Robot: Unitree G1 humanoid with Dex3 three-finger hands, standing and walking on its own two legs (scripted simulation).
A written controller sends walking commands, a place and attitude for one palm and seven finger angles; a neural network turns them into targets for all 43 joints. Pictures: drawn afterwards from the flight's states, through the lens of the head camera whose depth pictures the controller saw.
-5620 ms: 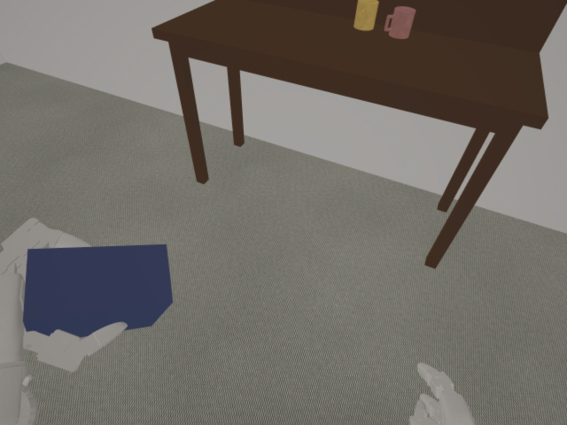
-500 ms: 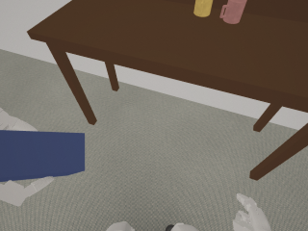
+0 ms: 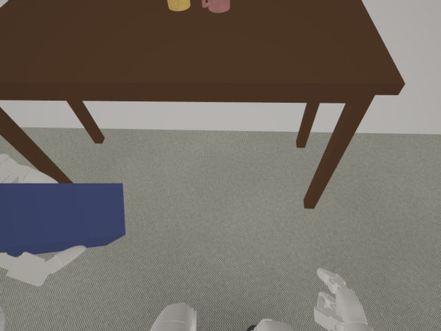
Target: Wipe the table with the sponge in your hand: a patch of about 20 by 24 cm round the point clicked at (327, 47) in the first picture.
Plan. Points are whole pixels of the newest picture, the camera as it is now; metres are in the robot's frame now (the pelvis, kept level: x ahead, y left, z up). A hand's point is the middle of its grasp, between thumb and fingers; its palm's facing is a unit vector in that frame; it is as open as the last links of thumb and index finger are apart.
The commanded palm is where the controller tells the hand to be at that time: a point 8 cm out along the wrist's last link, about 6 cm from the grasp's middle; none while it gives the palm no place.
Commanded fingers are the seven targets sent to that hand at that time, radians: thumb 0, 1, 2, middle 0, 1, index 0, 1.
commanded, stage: turn to face it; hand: left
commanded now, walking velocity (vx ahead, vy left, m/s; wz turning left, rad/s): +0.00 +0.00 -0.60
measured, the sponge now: (81, 219) +0.24 +0.19 +0.15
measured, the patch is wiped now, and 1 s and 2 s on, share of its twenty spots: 0.00 0.00 0.00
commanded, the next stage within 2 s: take the last steps up to it in 0.64 s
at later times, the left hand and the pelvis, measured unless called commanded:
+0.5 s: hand (110, 228) +0.22 +0.14 +0.17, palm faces +0.16 -0.86 -0.49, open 10.8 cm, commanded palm +0.18 +0.19 +0.19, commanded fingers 0.00 0.10 1.30 -1.20 -1.60 -1.20 -1.60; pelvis -0.06 -0.03 -0.01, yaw -17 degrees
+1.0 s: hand (122, 258) +0.18 +0.11 +0.18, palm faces +0.07 -0.89 -0.44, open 10.8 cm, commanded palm +0.15 +0.17 +0.19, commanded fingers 0.00 0.10 1.30 -1.20 -1.60 -1.20 -1.60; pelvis -0.10 -0.04 +0.01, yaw -21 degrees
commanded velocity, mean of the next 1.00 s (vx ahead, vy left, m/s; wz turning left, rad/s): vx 0.08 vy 0.04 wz -0.27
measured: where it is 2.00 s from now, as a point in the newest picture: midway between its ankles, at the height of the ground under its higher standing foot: outside the picture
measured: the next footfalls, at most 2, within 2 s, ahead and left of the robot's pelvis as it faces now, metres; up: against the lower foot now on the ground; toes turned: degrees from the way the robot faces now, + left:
left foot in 0.24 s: +0.03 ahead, +0.14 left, +0.00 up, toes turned -5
right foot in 0.48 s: -0.02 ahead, -0.15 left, +0.00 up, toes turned -21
